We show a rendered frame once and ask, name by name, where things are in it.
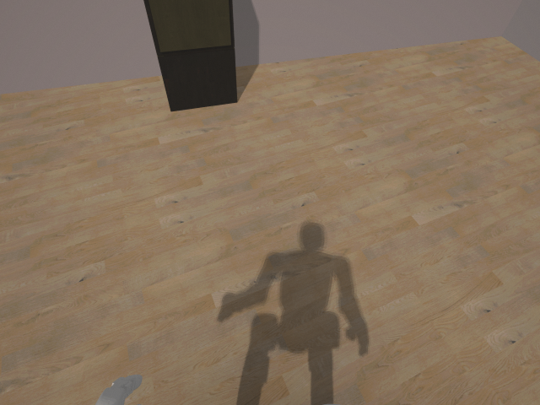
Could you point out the cupboard door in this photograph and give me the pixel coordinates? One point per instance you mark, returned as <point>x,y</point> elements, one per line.
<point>191,24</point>

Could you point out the robot left hand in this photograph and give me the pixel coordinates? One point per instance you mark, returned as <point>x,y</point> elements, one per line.
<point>120,389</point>

